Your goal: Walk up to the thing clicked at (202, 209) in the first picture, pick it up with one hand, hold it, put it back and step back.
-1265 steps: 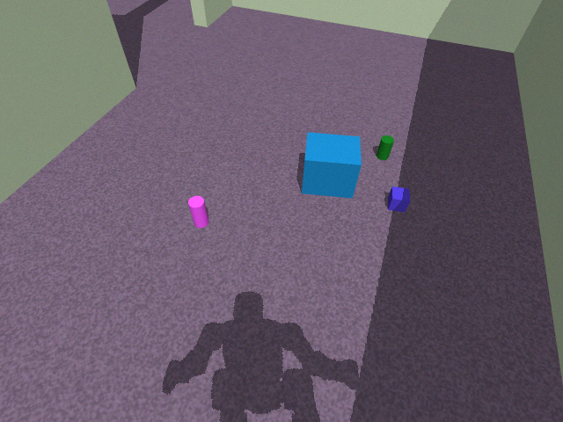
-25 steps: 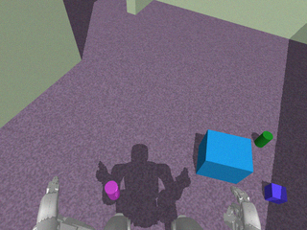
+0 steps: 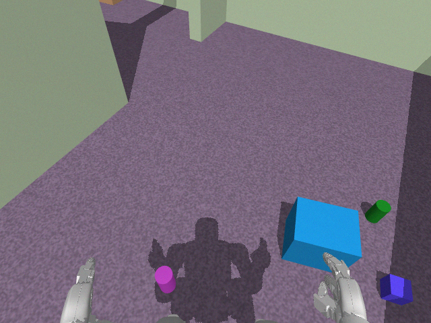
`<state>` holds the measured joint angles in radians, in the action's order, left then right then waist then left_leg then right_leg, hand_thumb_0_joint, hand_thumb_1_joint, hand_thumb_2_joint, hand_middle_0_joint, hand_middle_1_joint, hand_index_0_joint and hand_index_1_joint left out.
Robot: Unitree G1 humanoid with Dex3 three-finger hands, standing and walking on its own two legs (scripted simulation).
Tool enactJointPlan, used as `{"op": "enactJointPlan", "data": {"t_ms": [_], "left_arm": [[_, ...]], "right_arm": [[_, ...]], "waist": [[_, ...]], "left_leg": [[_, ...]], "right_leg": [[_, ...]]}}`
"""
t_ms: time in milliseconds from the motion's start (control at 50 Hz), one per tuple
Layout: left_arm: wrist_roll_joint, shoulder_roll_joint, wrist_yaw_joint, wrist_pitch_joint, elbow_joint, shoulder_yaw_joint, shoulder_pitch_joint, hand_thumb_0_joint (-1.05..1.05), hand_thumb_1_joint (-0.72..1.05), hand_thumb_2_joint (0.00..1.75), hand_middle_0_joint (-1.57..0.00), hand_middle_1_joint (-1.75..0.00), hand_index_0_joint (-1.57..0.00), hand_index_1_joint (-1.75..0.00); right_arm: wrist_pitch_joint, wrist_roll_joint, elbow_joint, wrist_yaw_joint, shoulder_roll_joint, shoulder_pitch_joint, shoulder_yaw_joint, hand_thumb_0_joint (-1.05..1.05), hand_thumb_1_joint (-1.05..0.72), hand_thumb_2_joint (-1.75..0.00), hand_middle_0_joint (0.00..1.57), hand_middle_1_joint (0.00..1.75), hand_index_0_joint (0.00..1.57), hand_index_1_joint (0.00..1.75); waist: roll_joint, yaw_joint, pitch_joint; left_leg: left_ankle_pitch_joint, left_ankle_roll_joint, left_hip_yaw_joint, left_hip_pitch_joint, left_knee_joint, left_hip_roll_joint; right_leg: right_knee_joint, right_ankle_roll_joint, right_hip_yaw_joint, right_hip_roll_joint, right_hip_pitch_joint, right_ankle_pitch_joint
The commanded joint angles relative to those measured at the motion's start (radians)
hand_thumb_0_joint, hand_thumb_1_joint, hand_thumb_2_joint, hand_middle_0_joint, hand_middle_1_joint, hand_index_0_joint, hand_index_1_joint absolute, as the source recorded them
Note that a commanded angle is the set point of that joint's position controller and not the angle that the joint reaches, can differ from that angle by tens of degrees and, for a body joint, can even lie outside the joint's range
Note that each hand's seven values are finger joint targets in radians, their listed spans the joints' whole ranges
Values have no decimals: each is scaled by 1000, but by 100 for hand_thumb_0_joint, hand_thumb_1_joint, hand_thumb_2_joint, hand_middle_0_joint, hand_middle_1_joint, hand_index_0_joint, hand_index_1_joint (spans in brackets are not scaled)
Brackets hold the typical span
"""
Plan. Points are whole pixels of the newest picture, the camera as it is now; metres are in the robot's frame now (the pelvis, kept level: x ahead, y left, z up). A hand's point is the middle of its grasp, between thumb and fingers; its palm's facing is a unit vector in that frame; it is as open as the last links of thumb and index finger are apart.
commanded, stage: home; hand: left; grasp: from the side
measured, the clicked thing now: (165, 279) +0.37 +0.19 -0.65
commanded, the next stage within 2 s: stand in 1.34 s
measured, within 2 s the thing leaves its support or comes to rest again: neither
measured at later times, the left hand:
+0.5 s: hand (124, 311) +0.16 +0.17 -0.05, palm faces +0.09 -0.95 -0.29, open 17.7 cm
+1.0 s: hand (118, 313) +0.16 +0.18 -0.05, palm faces +0.09 -0.95 -0.29, open 17.6 cm
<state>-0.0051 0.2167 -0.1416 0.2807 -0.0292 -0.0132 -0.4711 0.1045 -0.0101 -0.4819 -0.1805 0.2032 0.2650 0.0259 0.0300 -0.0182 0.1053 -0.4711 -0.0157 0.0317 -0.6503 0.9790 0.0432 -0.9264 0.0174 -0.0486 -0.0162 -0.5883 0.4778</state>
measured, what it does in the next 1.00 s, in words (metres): stands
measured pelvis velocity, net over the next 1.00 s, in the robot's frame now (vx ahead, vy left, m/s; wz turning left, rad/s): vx -0.01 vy -0.01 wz -0.01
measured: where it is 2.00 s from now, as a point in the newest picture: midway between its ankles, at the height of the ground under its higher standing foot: outside the picture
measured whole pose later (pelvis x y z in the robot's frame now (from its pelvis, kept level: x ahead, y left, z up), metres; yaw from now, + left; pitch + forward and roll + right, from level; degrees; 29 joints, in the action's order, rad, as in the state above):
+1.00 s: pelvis -0.01 -0.01 +0.00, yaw +0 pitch +7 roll -2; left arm -0.01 0.21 -0.13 0.26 0.00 -0.01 -0.47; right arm 0.13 -0.01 -0.51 -0.18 0.20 0.27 0.03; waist 0.03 -0.02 0.10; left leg -0.45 -0.02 0.03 -0.64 0.96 0.05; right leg -0.92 0.01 -0.04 -0.01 -0.59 0.46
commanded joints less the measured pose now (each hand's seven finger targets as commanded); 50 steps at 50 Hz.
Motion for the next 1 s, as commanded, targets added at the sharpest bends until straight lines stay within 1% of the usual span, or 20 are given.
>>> {"op": "enactJointPlan", "data": {"t_ms": [0, 180, 300, 320, 360, 400, 480, 500, 540, 580, 600, 620, 680, 700, 720, 800, 860, 880, 920, 980], "left_arm": [[3, 87, -12, -53, -163, 59, 8, 0, -59, 3, -4, -5, -4, -5], [0, 94, -6, -60, -162, 67, 16, 0, -61, 2, -4, -4, -4, -4], [1, 94, -3, -65, -164, 66, 22, 0, -59, 3, -5, -5, -4, -5], [1, 66, 0, -60, -109, 48, -11, 0, -60, 3, -4, -5, -4, -5], [2, 114, -5, -69, -206, 80, 59, 0, -61, 2, -4, -5, -4, -5], [3, 76, -1, -60, -121, 49, 19, 0, -60, 3, -4, -5, -4, -5], [2, 119, -6, -67, -177, 87, 42, 0, -60, 3, -4, -5, -4, -5], [0, 81, 1, -60, -120, 55, 11, 0, -58, 4, -5, -5, -5, -5], [-2, 59, 2, -60, -118, 44, 11, 0, -59, 3, -5, -5, -4, -5], [1, 118, -3, -69, -202, 84, 64, 0, -59, 3, -5, -5, -4, -5], [1, 115, -2, -64, -181, 82, 35, 0, -59, 3, -5, -5, -4, -5], [2, 74, 2, -60, -123, 52, 4, 0, -58, 4, -5, -5, -5, -5], [1, 103, 0, -69, -178, 71, 45, 0, -58, 4, -5, -5, -5, -5], [0, 82, 2, -66, -151, 53, 33, 0, -57, 4, -5, -5, -5, -5], [0, 93, 0, -69, -180, 68, 39, 0, -57, 4, -5, -5, -5, -5], [2, 72, -1, -67, -147, 49, 25, 0, -56, 5, -5, -5, -5, -5], [3, 107, -4, -72, -178, 73, 39, 0, -59, 3, -4, -5, -4, -5], [2, 66, 1, -67, -125, 44, 12, 0, -57, 4, -5, -5, -5, -5], [3, 85, -1, -74, -183, 57, 41, 0, -57, 4, -5, -5, -5, -5], [4, 94, -3, -71, -182, 61, 46, 0, -56, 5, -5, -5, -5, -5]], "right_arm": [[57, 1, 146, -9, 117, -46, -46, 0, -90, -90, 20, 30, 20, 30], [59, -1, 146, -8, 117, -53, -46, 0, -90, -90, 20, 30, 20, 30], [64, 0, 142, -12, 120, -49, -51, 0, -90, -90, 20, 30, 20, 30], [64, -2, 139, -11, 116, -53, -47, 0, -90, -90, 20, 30, 20, 30], [64, 0, 136, -14, 121, -51, -52, 0, -90, -90, 20, 30, 20, 30], [67, -1, 131, -12, 119, -53, -48, 0, -90, -90, 20, 30, 20, 30], [68, 0, 136, -15, 121, -58, -51, 0, -90, -90, 20, 30, 20, 30], [69, -2, 134, -13, 115, -57, -45, 0, -90, -90, 20, 30, 20, 30], [70, -2, 136, -13, 116, -61, -46, 0, -90, -90, 20, 30, 20, 30], [71, 0, 136, -16, 123, -58, -53, 0, -90, -90, 20, 30, 20, 30], [73, -1, 134, -15, 119, -60, -49, 0, -90, -90, 20, 30, 20, 30], [72, 1, 129, -14, 114, -55, -46, 0, -90, -90, 20, 30, 20, 30], [74, -1, 137, -15, 120, -60, -50, 0, -90, -90, 20, 30, 20, 30], [75, 0, 132, -12, 114, -61, -45, 0, -90, -90, 20, 30, 20, 30], [76, 0, 133, -12, 118, -62, -49, 0, -90, -90, 20, 30, 20, 30], [79, 1, 133, -9, 116, -65, -46, 0, -90, -90, 20, 30, 20, 30], [81, 1, 139, -14, 125, -66, -53, 0, -90, -90, 20, 30, 20, 30], [83, 1, 128, -12, 112, -54, -43, 0, -90, -90, 20, 30, 20, 30], [82, 2, 130, -13, 117, -52, -49, 0, -90, -90, 20, 30, 20, 30], [83, 3, 134, -13, 123, -60, -51, 0, -90, -90, 20, 30, 20, 30]], "waist": [[11, -9, 102], [-3, 0, 101], [-35, -11, 127], [-45, -10, 100], [-6, -4, 129], [-23, -18, 83], [-18, -2, 101], [-24, -7, 65], [-27, -13, 70], [1, -6, 116], [-5, 2, 90], [-23, -11, 71], [-8, -4, 85], [0, -9, 77], [5, -2, 91], [5, -7, 72], [2, -1, 82], [-11, -12, 57], [11, -6, 106], [1, -5, 80]], "left_leg": [[213, 12, -21, 116, -166, -28], [201, 18, -32, 100, -158, -32], [235, 25, -43, 115, -132, -35], [216, 25, -45, 101, -136, -36], [226, 21, -43, 121, -142, -34], [201, 22, -42, 109, -149, -34], [199, 23, -42, 108, -150, -35], [177, 24, -45, 96, -154, -37], [170, 24, -45, 102, -158, -35], [187, 22, -43, 115, -156, -35], [184, 22, -43, 109, -158, -36], [173, 23, -42, 98, -156, -35], [165, 23, -44, 108, -160, -36], [150, 21, -40, 101, -169, -35], [154, 19, -35, 108, -175, -32], [153, 16, -26, 104, -184, -28], [155, 18, -32, 109, -176, -31], [147, 19, -32, 100, -177, -30], [178, 15, -29, 123, -176, -27], [174, 15, -28, 117, -180, -26]], "right_leg": [[154, -21, -23, 43, 35, -200], [166, -15, -14, 36, 37, -202], [176, -5, 2, 26, 58, -261], [178, -6, 2, 26, 46, -242], [172, -10, 0, 27, 51, -242], [176, -9, -4, 32, 31, -215], [184, -9, -1, 27, 48, -211], [188, -9, 1, 26, 27, -188], [190, -10, 1, 27, 27, -182], [184, -13, 0, 27, 47, -198], [186, -13, -3, 28, 43, -192], [187, -12, -4, 30, 31, -182], [190, -14, 0, 27, 35, -172], [186, -16, -6, 31, 29, -154], [177, -20, -10, 34, 34, -154], [168, -23, -21, 40, 23, -149], [179, -20, -15, 36, 27, -150], [176, -19, -16, 39, 15, -145], [164, -23, -15, 39, 34, -173], [166, -22, -19, 40, 25, -164]]}}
